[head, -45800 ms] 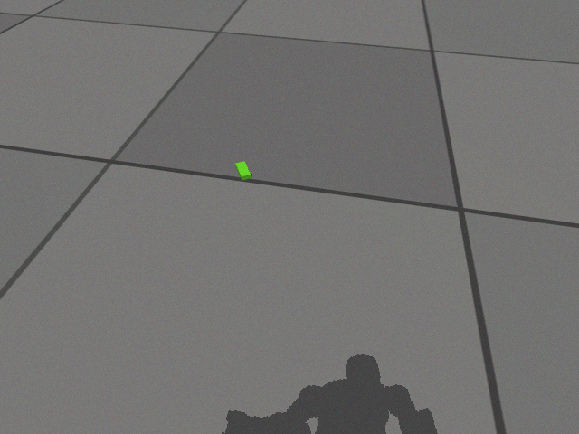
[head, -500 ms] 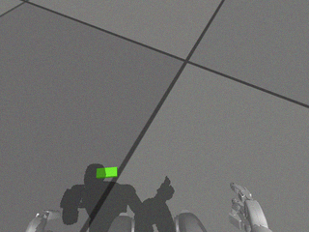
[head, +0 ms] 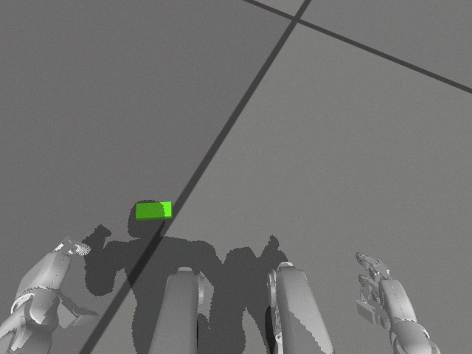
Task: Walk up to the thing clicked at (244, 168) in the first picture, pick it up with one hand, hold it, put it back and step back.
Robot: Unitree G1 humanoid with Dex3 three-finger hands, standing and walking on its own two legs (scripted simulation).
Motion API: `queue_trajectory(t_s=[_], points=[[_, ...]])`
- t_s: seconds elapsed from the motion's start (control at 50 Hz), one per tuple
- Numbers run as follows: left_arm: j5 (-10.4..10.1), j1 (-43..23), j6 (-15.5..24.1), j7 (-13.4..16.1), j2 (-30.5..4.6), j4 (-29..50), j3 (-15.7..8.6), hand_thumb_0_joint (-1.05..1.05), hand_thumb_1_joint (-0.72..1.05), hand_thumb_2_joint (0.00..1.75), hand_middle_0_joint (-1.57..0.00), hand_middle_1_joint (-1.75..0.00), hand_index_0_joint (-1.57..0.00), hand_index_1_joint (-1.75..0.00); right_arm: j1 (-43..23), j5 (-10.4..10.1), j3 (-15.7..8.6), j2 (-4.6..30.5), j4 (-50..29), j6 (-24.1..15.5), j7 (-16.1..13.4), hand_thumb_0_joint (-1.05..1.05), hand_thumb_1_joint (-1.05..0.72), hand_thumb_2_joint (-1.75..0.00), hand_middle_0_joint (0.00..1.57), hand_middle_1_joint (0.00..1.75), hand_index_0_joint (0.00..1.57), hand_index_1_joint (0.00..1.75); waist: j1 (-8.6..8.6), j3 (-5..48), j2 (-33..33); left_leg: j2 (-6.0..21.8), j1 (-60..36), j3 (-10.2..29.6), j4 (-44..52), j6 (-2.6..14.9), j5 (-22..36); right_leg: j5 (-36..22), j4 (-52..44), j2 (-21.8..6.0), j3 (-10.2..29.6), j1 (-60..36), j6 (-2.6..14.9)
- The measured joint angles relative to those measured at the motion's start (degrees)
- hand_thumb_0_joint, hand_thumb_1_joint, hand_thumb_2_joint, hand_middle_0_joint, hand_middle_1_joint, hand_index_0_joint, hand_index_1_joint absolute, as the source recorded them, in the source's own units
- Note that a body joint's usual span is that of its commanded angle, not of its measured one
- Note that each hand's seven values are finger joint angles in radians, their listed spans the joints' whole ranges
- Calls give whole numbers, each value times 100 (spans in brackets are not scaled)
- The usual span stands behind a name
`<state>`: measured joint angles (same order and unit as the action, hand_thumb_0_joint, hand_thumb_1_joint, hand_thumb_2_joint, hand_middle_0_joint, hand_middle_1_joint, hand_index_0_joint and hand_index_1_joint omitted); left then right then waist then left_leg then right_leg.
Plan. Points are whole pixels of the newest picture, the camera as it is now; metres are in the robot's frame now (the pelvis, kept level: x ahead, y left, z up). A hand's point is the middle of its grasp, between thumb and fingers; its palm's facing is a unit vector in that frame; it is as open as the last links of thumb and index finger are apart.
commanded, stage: rise first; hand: left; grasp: from above
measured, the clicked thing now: (154, 210) +0.50 +0.26 -0.54
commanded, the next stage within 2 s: none
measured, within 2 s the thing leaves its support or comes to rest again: neither
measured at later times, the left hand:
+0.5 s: hand (101, 240) +0.35 +0.32 -0.30, palm faces -0.47 -0.17 -0.87, open 13.1 cm
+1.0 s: hand (112, 225) +0.41 +0.33 -0.37, palm faces -0.44 -0.03 -0.90, open 12.2 cm
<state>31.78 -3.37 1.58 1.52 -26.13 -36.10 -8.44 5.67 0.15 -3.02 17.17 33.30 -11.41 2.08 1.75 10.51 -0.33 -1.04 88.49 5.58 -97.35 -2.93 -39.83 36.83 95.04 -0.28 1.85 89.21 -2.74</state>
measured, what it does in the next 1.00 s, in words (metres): lowers itself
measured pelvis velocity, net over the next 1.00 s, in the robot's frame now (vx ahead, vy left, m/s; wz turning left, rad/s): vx -0.04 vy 0.03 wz -0.09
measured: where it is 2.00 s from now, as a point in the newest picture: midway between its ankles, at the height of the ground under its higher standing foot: outside the picture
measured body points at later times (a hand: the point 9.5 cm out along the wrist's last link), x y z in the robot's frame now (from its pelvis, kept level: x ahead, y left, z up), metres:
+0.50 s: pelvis -0.05 +0.01 -0.17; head +0.16 +0.04 +0.23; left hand +0.37 +0.33 -0.25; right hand +0.03 -0.28 -0.29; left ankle +0.04 +0.14 -0.52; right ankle +0.05 -0.14 -0.52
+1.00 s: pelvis -0.04 +0.03 -0.21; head +0.18 +0.10 +0.17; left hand +0.43 +0.33 -0.32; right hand +0.01 -0.26 -0.31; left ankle +0.04 +0.14 -0.52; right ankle +0.05 -0.14 -0.52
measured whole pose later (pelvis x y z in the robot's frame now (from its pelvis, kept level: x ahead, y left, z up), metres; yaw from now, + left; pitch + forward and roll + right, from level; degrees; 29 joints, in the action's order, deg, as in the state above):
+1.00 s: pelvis -0.04 +0.03 -0.21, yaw -5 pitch +34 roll -10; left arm 77.9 -50.6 19.0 23.3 -45.3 -81.9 -8.8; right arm 7.5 8.5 1.0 15.5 43.0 -1.2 8.6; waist 11.3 5.6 0.2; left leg -4.9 130.2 8.3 -136.6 -0.8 -40.8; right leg 37.7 129.0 1.0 1.4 126.5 -2.6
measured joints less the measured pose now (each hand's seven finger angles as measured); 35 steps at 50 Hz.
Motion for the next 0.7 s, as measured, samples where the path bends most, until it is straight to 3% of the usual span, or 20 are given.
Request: queue_trajectory(t_s=[0.3, 0.46, 0.7], points=[[1977, -2548, 1064, 438, -813, -1809, -185, -1, -42, 87, -26, -92, -26, -92, 11, 180, -7, 37, 626, 493, 243, 1, -96, -91, 21, 30, 20, 30, 78, -349, -98, -150, 2457, 174, -2244, -101, -122, 42, 2130, 99, -1, 2437, -100], [2733, -3318, 1502, 785, -1291, -2626, -234, 0, -38, 87, -25, -88, -25, -89, 215, 315, 98, -29, 756, 833, 328, 1, -93, -90, 21, 30, 20, 30, 333, -532, -55, -229, 3119, 277, -2918, -72, -8, -104, 2671, 148, -43, 3018, -143], [3842, -4097, 1804, 1486, -1732, -3710, -103, 0, -26, 81, -32, -72, -31, -73, 328, 551, 279, -22, 904, 1065, 471, 1, -90, -89, 21, 30, 20, 30, 711, -537, 12, -340, 3710, 339, -3494, 27, 36, -88, 3070, 139, -91, 3419, -29]])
